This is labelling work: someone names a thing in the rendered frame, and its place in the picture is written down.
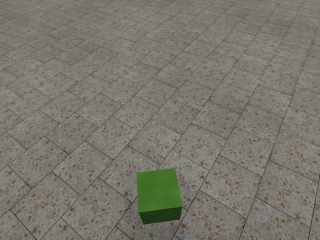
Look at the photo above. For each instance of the carton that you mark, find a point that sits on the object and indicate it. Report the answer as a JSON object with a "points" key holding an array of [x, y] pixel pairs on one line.
{"points": [[158, 196]]}

